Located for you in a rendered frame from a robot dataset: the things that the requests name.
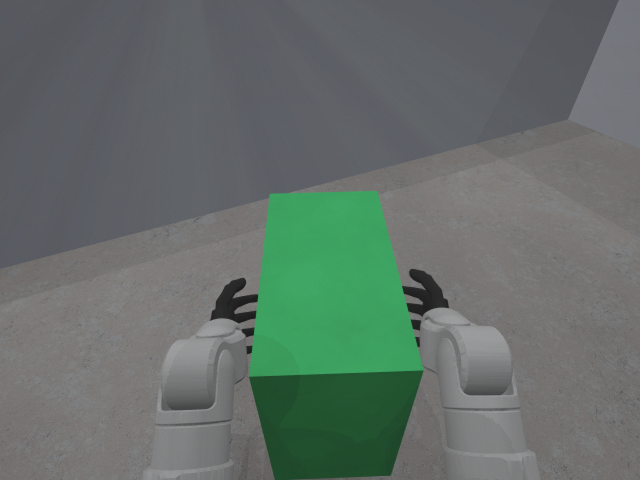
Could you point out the left robot hand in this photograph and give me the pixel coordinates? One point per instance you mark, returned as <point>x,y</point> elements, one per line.
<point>226,305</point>

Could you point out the right robot hand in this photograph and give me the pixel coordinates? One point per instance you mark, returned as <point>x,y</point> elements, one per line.
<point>432,297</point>

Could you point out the carton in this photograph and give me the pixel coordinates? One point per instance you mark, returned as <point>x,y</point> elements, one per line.
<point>335,365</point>

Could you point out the left robot forearm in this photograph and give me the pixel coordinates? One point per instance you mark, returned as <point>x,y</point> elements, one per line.
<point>194,403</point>

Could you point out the right robot forearm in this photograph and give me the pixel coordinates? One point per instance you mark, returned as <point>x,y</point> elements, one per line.
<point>485,435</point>

